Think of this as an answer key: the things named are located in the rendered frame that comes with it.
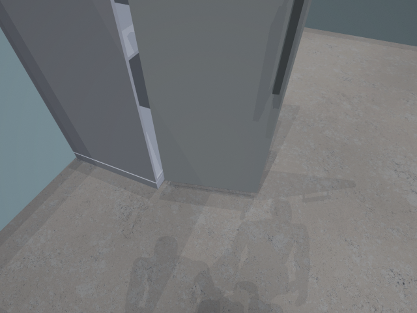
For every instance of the fridge door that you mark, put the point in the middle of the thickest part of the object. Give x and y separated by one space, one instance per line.
209 68

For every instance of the handle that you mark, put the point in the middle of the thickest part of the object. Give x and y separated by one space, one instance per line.
287 44

